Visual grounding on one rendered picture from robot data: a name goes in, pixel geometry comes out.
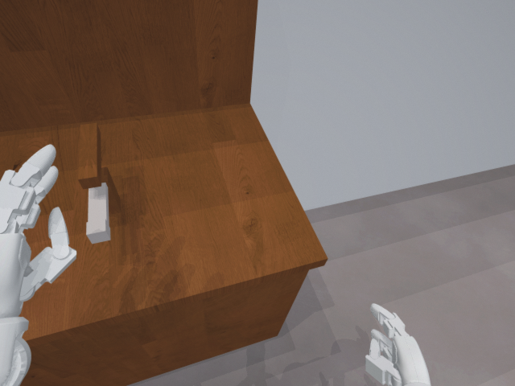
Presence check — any right robot hand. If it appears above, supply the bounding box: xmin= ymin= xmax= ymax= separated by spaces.
xmin=365 ymin=303 xmax=431 ymax=386

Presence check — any left robot hand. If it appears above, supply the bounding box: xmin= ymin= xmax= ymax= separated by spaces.
xmin=0 ymin=144 xmax=76 ymax=318

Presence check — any counter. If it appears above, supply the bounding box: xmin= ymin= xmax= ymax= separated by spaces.
xmin=0 ymin=0 xmax=328 ymax=386

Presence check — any left robot forearm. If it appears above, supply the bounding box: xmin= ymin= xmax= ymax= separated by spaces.
xmin=0 ymin=317 xmax=31 ymax=386

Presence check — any tap lever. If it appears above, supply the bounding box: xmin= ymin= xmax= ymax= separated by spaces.
xmin=86 ymin=183 xmax=111 ymax=244

